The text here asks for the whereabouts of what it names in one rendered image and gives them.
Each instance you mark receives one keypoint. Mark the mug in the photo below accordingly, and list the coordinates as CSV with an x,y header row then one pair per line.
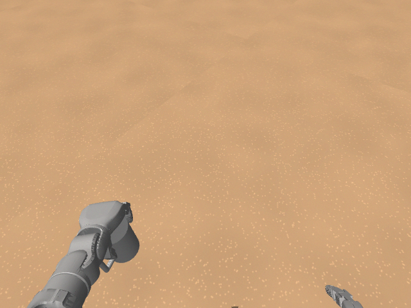
x,y
125,242

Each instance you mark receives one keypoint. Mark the left robot arm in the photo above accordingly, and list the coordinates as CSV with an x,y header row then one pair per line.
x,y
77,271

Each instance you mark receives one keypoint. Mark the right robot hand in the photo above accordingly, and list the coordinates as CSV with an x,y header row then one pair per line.
x,y
343,298

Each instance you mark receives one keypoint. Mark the left robot hand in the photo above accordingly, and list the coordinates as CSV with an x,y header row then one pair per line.
x,y
108,214

